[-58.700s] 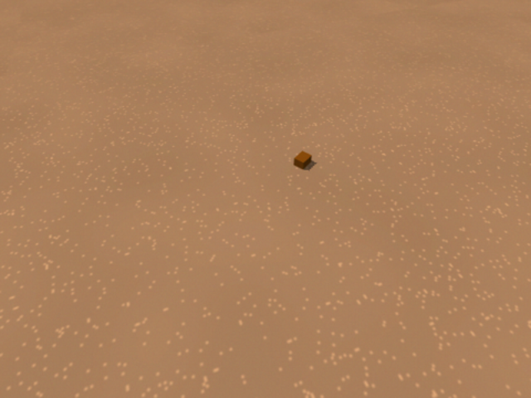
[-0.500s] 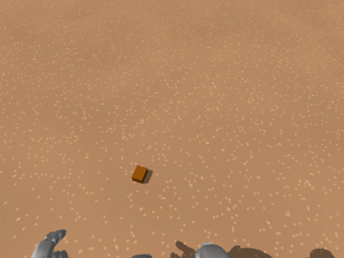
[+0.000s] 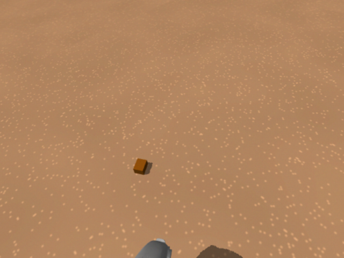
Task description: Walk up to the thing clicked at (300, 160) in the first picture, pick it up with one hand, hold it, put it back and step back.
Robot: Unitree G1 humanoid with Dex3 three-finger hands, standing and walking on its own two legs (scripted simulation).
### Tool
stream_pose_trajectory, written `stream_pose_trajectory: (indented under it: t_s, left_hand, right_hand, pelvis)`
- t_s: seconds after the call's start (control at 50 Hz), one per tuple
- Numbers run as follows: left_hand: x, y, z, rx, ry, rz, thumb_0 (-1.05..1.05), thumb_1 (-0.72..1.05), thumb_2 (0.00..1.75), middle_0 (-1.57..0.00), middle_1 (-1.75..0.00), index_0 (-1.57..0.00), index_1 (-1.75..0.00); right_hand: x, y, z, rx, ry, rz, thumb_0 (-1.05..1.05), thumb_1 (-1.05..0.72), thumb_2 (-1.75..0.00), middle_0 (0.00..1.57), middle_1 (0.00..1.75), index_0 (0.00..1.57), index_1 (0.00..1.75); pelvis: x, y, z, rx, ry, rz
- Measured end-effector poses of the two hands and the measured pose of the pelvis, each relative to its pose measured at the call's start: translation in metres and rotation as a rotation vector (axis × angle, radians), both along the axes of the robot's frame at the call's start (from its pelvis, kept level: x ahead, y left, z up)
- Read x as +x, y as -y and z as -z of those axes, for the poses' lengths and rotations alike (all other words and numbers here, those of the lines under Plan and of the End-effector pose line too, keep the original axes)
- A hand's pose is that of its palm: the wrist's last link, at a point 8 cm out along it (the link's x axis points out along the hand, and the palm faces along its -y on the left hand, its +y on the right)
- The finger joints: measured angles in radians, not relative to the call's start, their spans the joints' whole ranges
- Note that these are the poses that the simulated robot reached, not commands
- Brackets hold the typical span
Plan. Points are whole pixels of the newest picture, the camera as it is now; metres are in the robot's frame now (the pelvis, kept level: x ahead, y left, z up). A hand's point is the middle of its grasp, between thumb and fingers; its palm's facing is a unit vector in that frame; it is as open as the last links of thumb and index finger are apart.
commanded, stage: step back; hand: left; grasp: from above
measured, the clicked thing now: (140, 166) +0.76 +0.31 -0.73
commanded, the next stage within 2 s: stand in 1.74 s
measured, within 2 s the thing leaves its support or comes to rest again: neither
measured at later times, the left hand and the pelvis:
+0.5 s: hand out of the picture -0.07 +0.26 -0.15, palm faces +0.07 -0.92 -0.38, open 7.4 cm; pelvis -0.17 -0.02 +0.00, yaw +3 degrees
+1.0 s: hand out of the picture -0.26 +0.26 -0.14, palm faces +0.13 -0.91 -0.40, open 7.4 cm; pelvis -0.28 -0.03 +0.00, yaw +7 degrees
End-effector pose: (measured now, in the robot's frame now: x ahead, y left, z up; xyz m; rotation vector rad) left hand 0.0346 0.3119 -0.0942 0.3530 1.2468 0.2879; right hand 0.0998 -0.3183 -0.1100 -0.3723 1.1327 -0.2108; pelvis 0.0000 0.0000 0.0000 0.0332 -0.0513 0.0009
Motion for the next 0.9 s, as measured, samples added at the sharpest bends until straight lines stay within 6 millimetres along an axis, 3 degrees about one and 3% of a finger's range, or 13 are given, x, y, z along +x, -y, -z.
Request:
stream_pose_trajectory:
  t_s: [0.16,0.24,0.34,0.48,0.58,0.66,0.72,0.82,0.9]
  left_hand:
    - [-0.009,-0.001,-0.008,0.032,0.132,0.009,0.01,0.90,0.90,-0.21,-0.30,-0.21,-0.30]
    - [-0.017,-0.008,0.006,0.011,0.201,0.009,0.00,0.90,0.90,-0.20,-0.30,-0.21,-0.30]
    - [-0.045,-0.004,0.011,-0.028,0.190,-0.012,0.00,0.90,0.90,-0.20,-0.30,-0.21,-0.30]
    - [-0.109,0.008,0.014,-0.037,0.139,-0.003,0.00,0.90,0.90,-0.20,-0.30,-0.21,-0.30]
    - [-0.170,0.022,0.022,-0.007,0.067,0.009,0.00,0.90,0.90,-0.20,-0.30,-0.21,-0.30]
    - [-0.226,0.035,0.013,-0.002,0.024,-0.016,0.00,0.90,0.90,-0.20,-0.30,-0.21,-0.30]
    - [-0.257,0.036,0.005,0.015,0.001,-0.041,0.00,0.90,0.90,-0.21,-0.30,-0.21,-0.30]
    - [-0.283,0.025,-0.001,0.037,0.040,-0.066,0.01,0.90,0.90,-0.21,-0.30,-0.21,-0.30]
    - [-0.297,0.012,0.006,0.033,0.066,-0.091,0.00,0.90,0.90,-0.21,-0.30,-0.21,-0.30]
  right_hand:
    - [-0.081,0.002,0.008,-0.012,-0.152,-0.040,0.01,-0.90,-0.90,0.20,0.30,0.20,0.30]
    - [-0.103,-0.009,0.011,-0.025,-0.153,-0.069,0.01,-0.90,-0.90,0.20,0.30,0.20,0.30]
    - [-0.122,-0.019,-0.002,-0.016,-0.094,-0.089,0.01,-0.90,-0.90,0.21,0.30,0.21,0.30]
    - [-0.130,-0.008,-0.018,-0.034,0.028,-0.115,0.01,-0.90,-0.90,0.21,0.30,0.21,0.30]
    - [-0.147,0.014,-0.007,-0.016,0.096,-0.113,0.01,-0.90,-0.90,0.21,0.30,0.21,0.30]
    - [-0.181,0.024,-0.002,0.003,0.058,-0.079,0.01,-0.90,-0.90,0.20,0.30,0.21,0.30]
    - [-0.212,0.028,-0.001,0.013,0.019,-0.075,0.01,-0.90,-0.90,0.20,0.30,0.20,0.30]
    - [-0.263,0.031,0.008,0.008,-0.089,-0.094,0.01,-0.90,-0.90,0.20,0.30,0.20,0.30]
    - [-0.293,0.022,0.012,0.004,-0.145,-0.094,0.01,-0.90,-0.90,0.20,0.30,0.20,0.30]
  pelvis:
    - [-0.048,0.004,0.000,-0.008,-0.015,-0.077]
    - [-0.079,0.000,0.010,-0.007,-0.003,-0.115]
    - [-0.114,0.000,0.005,-0.030,0.011,-0.107]
    - [-0.163,0.013,0.001,-0.051,-0.007,-0.059]
    - [-0.205,0.030,0.013,-0.058,-0.006,-0.024]
    - [-0.230,0.039,0.007,-0.036,0.002,-0.028]
    - [-0.244,0.040,0.002,-0.011,-0.002,-0.041]
    - [-0.264,0.038,0.003,-0.017,-0.009,-0.091]
    - [-0.276,0.031,0.006,0.006,0.006,-0.119]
